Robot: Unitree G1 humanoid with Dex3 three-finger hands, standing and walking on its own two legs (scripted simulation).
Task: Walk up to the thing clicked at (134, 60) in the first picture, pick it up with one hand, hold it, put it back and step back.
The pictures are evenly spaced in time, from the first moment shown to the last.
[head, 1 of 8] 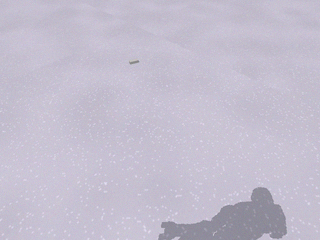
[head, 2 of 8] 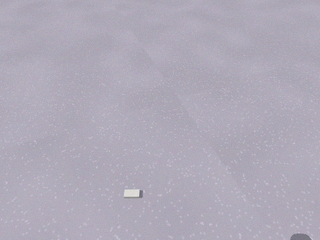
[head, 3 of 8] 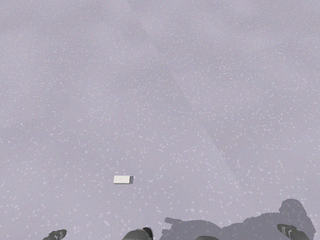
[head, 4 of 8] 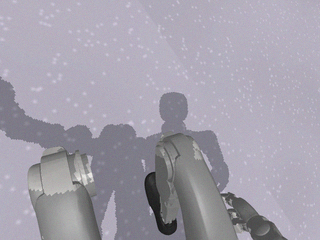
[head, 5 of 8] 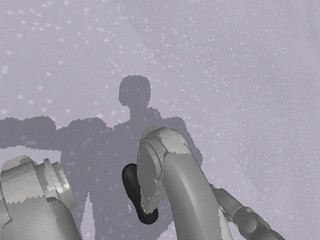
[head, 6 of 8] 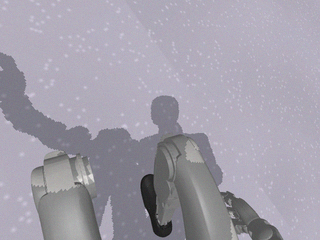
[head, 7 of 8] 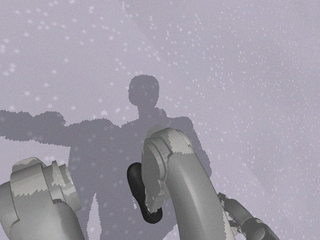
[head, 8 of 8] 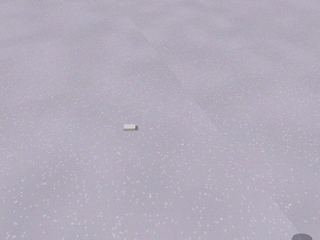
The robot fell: no
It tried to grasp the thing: no
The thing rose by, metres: 0.00
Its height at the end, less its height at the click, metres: +0.00
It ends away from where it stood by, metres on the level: 0.00
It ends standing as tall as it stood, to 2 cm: yes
